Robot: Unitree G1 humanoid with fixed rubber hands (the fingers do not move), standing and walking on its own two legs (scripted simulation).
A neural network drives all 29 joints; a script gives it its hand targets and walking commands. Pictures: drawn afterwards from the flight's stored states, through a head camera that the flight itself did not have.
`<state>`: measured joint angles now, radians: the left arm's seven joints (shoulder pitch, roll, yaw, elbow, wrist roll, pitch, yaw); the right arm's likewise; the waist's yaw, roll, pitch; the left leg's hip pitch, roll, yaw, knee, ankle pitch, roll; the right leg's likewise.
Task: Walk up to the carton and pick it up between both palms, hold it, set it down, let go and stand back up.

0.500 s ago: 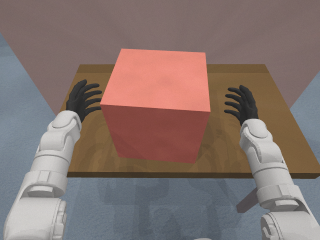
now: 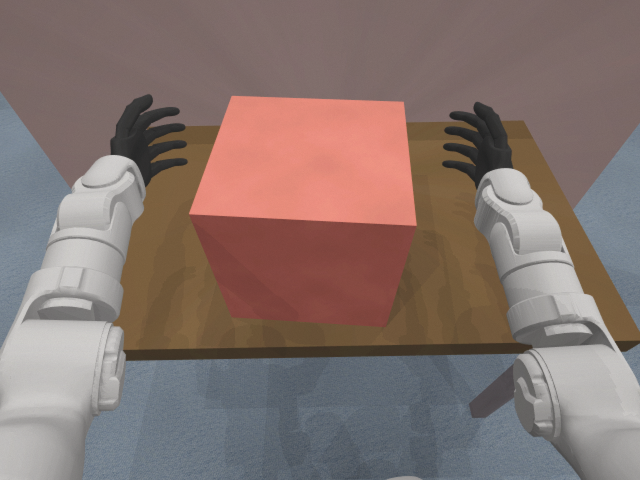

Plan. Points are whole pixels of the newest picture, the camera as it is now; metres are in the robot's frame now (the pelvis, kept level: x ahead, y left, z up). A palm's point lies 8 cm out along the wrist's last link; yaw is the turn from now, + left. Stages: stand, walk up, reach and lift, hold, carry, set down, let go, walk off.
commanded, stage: reach and lift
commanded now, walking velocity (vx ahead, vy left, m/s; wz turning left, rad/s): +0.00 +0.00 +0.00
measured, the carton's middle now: (312, 216) +0.47 +0.03 +0.00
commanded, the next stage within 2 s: none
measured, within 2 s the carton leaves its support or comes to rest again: neither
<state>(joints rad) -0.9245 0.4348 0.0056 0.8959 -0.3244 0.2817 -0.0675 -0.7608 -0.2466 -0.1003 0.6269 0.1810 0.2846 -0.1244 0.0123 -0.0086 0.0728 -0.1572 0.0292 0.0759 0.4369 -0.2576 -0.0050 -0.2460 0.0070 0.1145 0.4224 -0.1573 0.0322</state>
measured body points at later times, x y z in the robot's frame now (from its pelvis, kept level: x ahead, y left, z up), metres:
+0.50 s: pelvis +0.00 +0.00 +0.00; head +0.04 +0.00 +0.45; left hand +0.47 +0.22 +0.16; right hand +0.45 -0.20 +0.14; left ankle -0.01 +0.12 -0.74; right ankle +0.05 -0.14 -0.74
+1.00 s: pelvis +0.00 +0.01 -0.01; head +0.08 +0.02 +0.43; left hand +0.47 +0.26 +0.08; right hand +0.45 -0.19 +0.06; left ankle -0.01 +0.12 -0.74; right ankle +0.05 -0.14 -0.74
